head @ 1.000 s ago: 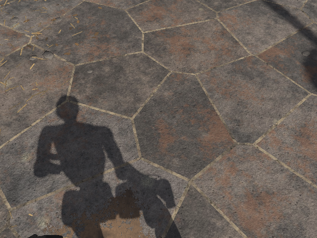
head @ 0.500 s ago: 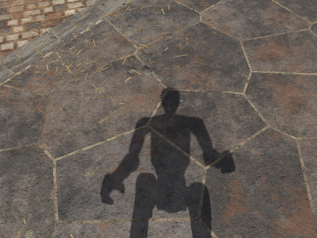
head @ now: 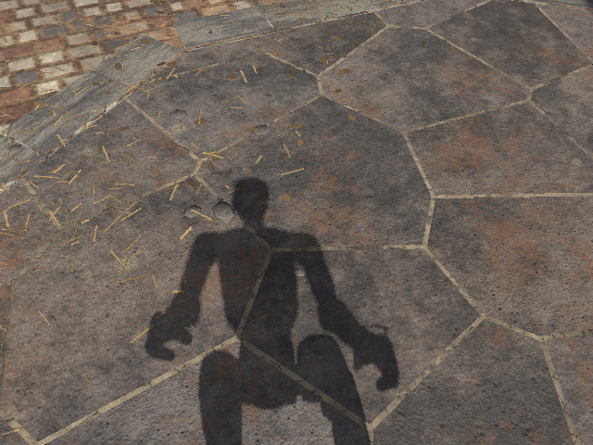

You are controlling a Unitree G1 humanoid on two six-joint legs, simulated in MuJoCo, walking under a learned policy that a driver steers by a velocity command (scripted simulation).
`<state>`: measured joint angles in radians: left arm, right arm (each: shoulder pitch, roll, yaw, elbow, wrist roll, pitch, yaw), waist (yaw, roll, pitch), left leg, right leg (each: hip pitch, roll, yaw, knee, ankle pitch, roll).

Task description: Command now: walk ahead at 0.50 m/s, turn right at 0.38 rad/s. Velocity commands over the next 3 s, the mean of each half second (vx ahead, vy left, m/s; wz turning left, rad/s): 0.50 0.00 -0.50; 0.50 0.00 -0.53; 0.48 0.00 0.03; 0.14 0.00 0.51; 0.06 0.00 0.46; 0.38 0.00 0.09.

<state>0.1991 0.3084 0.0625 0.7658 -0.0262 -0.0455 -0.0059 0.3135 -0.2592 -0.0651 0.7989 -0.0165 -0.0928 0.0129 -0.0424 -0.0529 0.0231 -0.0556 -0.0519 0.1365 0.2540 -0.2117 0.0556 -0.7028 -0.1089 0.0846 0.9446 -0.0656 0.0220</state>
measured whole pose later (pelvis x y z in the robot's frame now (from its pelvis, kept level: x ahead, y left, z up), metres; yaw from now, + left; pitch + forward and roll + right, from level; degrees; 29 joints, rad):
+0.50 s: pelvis +0.28 -0.07 +0.00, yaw -17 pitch +2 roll +0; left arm 0.32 0.28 0.06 0.70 -0.01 -0.05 -0.01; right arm 0.10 -0.30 -0.05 0.70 -0.02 -0.09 0.00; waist 0.04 0.02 0.04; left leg -0.65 0.10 -0.09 0.90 -0.19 -0.06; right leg -0.21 0.12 0.09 0.36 -0.18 -0.10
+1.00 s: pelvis +0.55 -0.12 +0.00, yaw -33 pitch +1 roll +2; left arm 0.19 0.31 0.07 0.64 -0.02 -0.02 0.00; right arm 0.34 -0.27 -0.06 0.83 0.00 -0.09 0.01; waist -0.07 -0.05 0.02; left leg -0.11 -0.02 0.09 0.30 -0.21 0.03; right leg -0.65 -0.08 0.08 0.95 -0.21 0.01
